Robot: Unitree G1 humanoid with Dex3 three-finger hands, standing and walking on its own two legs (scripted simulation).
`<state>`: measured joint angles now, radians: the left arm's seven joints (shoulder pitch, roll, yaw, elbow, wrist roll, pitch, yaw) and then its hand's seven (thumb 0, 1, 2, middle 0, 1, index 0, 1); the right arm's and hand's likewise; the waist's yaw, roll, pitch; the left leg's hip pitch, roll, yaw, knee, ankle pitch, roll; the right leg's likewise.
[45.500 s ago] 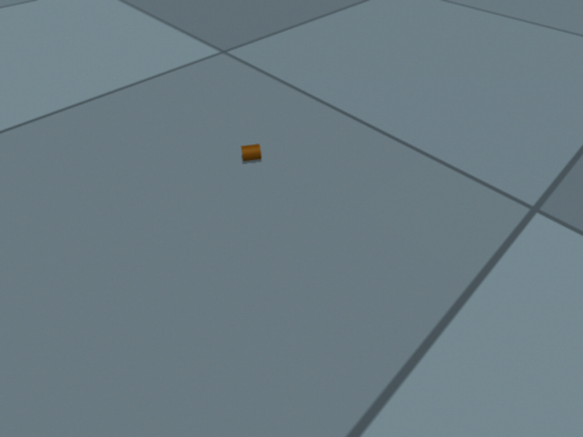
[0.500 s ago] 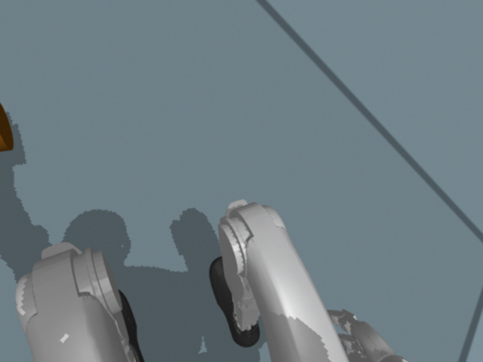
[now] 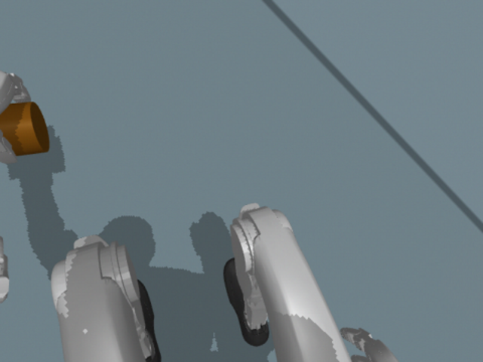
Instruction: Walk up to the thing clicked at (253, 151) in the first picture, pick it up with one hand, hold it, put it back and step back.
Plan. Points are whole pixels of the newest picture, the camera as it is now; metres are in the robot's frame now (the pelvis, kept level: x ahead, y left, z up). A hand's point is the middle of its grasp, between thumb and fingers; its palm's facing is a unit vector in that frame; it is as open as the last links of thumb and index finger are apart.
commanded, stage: lift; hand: left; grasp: from above
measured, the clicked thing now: (4, 131) +0.51 +0.31 -0.17
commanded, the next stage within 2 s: hold in 1.44 s
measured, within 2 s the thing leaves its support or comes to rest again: neither
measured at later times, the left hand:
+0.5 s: hand out of the picture +0.42 +0.32 +0.03, palm faces -0.44 -0.09 -0.89, open 10.4 cm
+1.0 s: hand out of the picture +0.35 +0.31 +0.22, palm faces -0.44 -0.11 -0.89, open 10.6 cm
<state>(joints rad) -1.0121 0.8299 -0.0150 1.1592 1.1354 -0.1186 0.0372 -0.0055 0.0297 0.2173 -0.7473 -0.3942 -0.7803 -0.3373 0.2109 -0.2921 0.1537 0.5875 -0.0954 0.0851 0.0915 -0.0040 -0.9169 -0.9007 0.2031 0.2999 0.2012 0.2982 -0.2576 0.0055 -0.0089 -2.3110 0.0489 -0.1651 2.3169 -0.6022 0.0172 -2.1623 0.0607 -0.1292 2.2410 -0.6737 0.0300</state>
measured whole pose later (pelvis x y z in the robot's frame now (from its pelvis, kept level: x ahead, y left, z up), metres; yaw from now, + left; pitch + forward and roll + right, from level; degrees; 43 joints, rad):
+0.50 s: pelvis +0.00 +0.00 +0.11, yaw +5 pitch +33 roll -7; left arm -0.71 0.66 -0.07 0.85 1.02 -0.11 -0.01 0.00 0.04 0.24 -0.70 -0.45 -0.73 -0.39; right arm 0.16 -0.25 0.04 0.62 -0.01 0.09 0.02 0.00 -0.91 -0.90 0.20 0.30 0.20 0.30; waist -0.12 0.04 -0.16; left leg -1.96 0.05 -0.08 1.97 -0.58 0.02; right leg -1.86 0.04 -0.06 1.93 -0.65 0.03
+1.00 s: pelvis +0.03 +0.01 +0.29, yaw +9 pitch +19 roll -4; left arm -0.43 0.50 -0.14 0.83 1.01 -0.07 0.06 -0.01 -0.01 0.34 -0.68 -0.48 -0.71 -0.44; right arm 0.23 -0.23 0.00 0.71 0.04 0.02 -0.06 0.00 -0.90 -0.90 0.20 0.30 0.20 0.30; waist -0.08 0.05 -0.17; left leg -1.19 0.05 -0.03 1.32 -0.47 0.01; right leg -1.10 0.03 -0.02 1.27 -0.51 0.02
